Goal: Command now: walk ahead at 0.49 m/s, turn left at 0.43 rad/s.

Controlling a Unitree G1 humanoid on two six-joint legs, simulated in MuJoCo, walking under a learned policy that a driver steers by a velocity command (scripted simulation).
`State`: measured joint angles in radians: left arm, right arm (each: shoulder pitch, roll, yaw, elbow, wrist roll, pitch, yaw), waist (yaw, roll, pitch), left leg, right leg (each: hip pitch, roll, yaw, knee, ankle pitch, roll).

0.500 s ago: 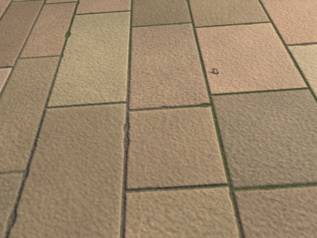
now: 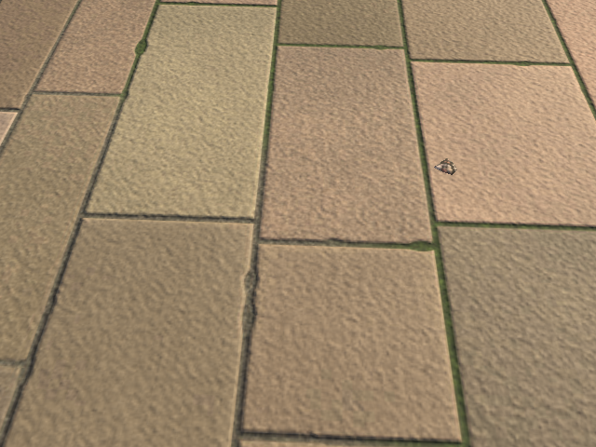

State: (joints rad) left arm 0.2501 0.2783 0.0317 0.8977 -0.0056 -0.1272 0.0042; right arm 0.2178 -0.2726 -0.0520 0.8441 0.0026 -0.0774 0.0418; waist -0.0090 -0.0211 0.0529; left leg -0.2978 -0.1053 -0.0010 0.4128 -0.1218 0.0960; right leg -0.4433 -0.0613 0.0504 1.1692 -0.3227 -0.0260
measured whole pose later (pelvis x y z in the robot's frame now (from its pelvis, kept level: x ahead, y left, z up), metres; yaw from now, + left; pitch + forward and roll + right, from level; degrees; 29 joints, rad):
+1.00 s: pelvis +0.49 +0.09 +0.00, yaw +30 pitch +2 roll -1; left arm 0.20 0.32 0.05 0.81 -0.01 -0.05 0.01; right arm 0.13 -0.27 -0.04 0.66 -0.01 -0.03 0.03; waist 0.02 -0.03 0.08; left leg -0.38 -0.05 0.03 0.47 -0.12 0.08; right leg -0.48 -0.09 0.02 1.14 -0.47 0.06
